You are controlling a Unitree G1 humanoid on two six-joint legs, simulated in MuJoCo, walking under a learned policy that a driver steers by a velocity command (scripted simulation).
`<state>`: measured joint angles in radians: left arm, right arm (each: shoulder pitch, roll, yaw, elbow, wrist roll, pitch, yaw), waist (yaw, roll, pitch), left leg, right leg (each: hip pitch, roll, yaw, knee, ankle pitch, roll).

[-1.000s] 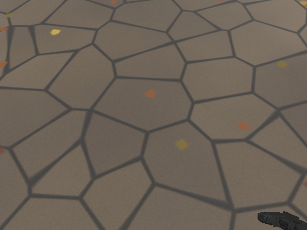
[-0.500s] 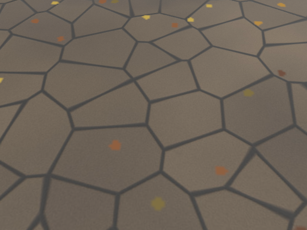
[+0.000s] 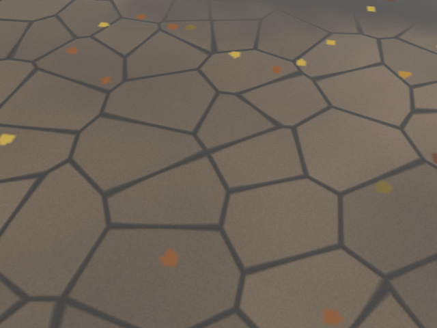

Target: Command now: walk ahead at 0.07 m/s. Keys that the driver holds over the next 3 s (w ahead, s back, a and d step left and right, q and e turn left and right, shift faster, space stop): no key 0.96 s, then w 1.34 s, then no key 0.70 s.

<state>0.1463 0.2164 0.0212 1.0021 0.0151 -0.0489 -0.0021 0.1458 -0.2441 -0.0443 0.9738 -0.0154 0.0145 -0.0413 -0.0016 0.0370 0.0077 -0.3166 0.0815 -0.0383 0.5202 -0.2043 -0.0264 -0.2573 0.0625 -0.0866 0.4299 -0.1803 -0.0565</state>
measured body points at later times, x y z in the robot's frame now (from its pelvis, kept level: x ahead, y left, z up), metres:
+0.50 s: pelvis +0.05 +0.02 +0.00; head +0.06 +0.02 +0.45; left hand +0.11 +0.28 -0.14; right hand +0.11 -0.24 -0.14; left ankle +0.04 +0.14 -0.74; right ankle +0.03 -0.09 -0.74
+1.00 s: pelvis +0.04 +0.02 +0.00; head +0.05 +0.02 +0.45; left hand +0.07 +0.26 -0.15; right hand +0.07 -0.23 -0.15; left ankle +0.04 +0.14 -0.74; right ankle +0.03 -0.09 -0.74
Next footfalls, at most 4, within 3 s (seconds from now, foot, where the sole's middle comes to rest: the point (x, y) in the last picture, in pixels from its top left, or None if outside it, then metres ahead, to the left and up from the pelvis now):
1.72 right None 0.50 -0.06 -0.77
2.26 left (176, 240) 0.82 0.18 -0.77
2.70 right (239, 212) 0.94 -0.04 -0.77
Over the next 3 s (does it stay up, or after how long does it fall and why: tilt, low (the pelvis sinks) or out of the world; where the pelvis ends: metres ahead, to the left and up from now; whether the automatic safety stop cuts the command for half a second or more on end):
stays up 0.85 0.07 0.00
